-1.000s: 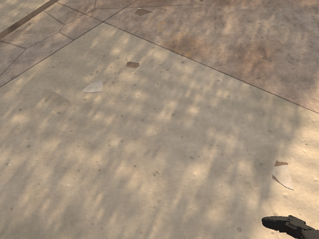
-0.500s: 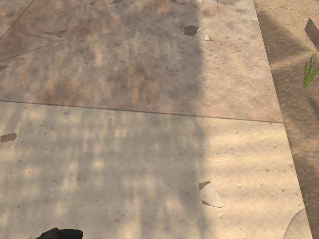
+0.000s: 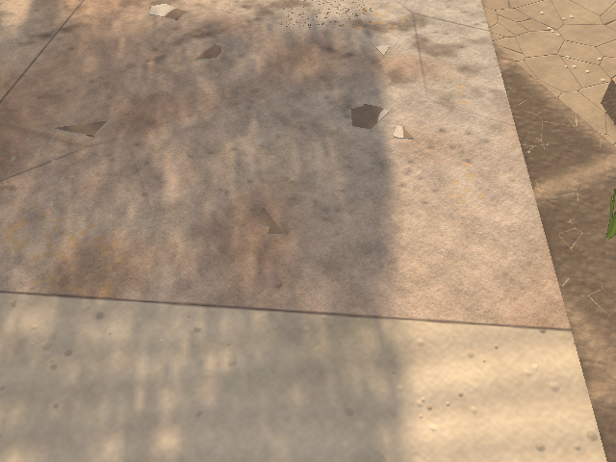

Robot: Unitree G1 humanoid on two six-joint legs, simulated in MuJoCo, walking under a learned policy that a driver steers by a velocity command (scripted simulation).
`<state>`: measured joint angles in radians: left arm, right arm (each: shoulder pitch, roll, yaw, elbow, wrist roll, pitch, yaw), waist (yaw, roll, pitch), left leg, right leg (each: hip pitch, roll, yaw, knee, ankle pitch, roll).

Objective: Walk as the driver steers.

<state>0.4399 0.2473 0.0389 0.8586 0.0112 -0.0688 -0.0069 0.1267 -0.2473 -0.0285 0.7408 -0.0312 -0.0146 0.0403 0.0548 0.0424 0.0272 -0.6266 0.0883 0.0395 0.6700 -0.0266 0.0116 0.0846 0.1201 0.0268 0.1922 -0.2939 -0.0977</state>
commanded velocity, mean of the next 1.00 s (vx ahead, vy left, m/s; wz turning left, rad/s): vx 0.50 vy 0.00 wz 0.29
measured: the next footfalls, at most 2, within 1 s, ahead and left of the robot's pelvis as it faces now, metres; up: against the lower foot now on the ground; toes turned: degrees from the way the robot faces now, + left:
left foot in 0.10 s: +0.24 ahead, +0.11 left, +0.00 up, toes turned +3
right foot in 0.60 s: +0.51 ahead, -0.08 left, +0.00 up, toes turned +8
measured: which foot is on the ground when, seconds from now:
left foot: up 0.00-0.08, down 0.10-0.60, up 0.62-1.00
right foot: down 0.00-0.12, up 0.14-0.58, down 0.60-1.00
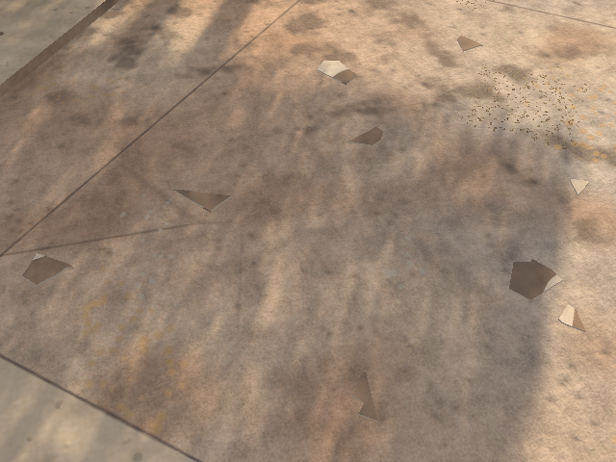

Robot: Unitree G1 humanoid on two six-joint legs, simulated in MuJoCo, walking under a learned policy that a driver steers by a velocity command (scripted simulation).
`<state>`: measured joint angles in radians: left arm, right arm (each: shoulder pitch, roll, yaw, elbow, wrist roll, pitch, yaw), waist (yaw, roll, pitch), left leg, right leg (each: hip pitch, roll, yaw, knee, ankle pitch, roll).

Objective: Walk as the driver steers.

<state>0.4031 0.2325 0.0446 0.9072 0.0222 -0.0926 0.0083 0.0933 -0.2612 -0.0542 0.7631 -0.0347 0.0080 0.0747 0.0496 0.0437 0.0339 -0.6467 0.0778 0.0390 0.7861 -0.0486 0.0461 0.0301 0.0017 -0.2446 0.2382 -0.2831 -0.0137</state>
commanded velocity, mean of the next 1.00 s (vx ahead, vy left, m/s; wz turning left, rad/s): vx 0.24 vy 0.00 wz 0.59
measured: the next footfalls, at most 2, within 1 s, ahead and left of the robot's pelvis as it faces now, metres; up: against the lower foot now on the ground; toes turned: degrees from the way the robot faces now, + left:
left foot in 0.12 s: +0.23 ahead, +0.10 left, +0.00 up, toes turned +10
right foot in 0.66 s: +0.49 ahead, +0.03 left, +0.00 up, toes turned +27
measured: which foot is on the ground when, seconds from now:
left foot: up 0.00-0.10, down 0.12-0.66, up 0.68-1.00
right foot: down 0.00-0.12, up 0.14-0.64, down 0.66-1.00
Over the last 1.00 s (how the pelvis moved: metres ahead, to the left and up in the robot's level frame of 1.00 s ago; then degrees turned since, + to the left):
0.53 0.04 0.00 21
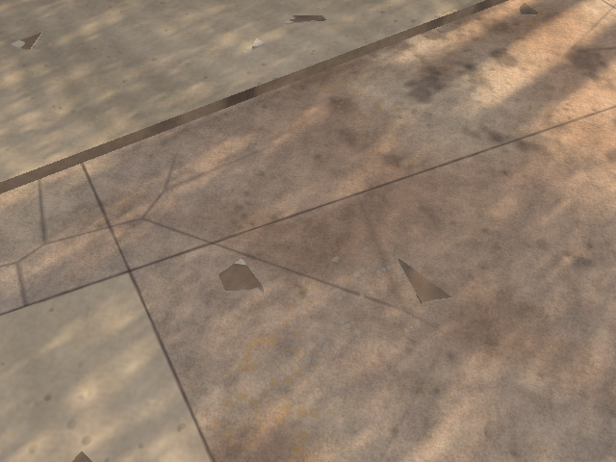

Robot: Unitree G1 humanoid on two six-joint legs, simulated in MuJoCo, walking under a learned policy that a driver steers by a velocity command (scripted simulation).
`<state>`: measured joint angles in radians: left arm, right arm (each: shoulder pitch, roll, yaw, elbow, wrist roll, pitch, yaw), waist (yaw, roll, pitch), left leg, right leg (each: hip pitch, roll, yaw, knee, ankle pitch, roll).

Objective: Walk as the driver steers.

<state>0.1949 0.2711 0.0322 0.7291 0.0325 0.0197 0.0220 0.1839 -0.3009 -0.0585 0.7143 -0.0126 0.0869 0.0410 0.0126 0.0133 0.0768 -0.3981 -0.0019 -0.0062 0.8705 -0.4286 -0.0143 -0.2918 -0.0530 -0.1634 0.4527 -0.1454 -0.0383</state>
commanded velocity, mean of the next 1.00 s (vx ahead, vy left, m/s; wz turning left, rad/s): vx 0.01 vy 0.00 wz -0.34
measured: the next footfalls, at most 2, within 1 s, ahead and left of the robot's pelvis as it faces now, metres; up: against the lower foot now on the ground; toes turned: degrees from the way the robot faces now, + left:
left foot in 0.08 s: +0.04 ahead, +0.11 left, +0.00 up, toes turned +1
right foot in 0.52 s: -0.02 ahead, -0.08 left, +0.00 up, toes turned -13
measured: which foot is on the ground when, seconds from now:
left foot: up 0.00-0.06, down 0.08-0.52, up 0.54-1.00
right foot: down 0.00-0.08, up 0.10-0.50, down 0.52-1.00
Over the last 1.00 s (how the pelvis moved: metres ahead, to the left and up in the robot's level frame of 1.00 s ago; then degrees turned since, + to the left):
0.34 0.06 0.00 37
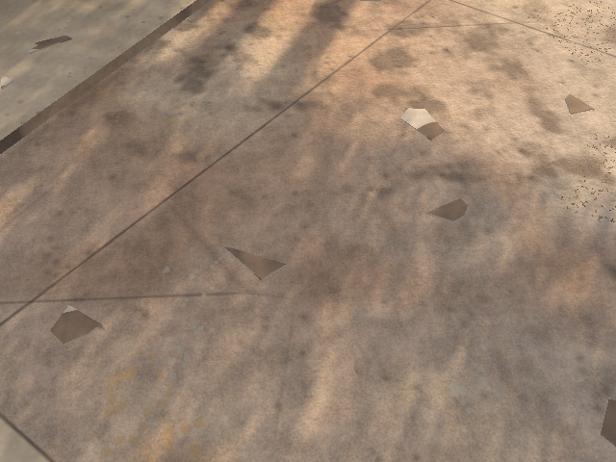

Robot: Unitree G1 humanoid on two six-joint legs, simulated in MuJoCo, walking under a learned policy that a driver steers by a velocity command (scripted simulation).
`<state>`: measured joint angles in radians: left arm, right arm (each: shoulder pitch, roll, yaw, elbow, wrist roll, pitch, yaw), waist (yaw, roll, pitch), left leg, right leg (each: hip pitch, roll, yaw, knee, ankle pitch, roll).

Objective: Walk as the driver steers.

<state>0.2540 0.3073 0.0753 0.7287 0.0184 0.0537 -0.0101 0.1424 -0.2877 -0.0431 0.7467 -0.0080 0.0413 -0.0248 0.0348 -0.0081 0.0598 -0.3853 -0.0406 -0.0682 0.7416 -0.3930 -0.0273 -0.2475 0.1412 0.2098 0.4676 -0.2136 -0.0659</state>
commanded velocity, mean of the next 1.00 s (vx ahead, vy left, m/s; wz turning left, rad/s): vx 0.03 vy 0.00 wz -0.29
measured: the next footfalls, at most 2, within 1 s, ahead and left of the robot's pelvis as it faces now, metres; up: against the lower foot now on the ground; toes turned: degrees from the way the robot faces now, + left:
left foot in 0.08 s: +0.06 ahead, +0.11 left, +0.00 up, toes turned -8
right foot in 0.50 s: +0.00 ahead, -0.09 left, +0.00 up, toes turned -14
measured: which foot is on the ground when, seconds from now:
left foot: up 0.00-0.06, down 0.08-0.50, up 0.52-0.84, down 0.86-1.00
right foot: down 0.00-0.06, up 0.08-0.48, down 0.50-1.00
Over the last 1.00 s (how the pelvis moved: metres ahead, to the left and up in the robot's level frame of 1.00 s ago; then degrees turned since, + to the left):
-0.03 0.01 0.00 -27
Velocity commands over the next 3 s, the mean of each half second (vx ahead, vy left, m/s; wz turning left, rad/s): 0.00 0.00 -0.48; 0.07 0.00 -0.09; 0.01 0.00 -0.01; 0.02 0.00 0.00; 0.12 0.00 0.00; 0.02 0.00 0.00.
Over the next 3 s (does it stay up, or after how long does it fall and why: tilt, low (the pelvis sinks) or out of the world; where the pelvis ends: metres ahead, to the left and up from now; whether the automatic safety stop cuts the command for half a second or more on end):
stays up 0.08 -0.01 0.00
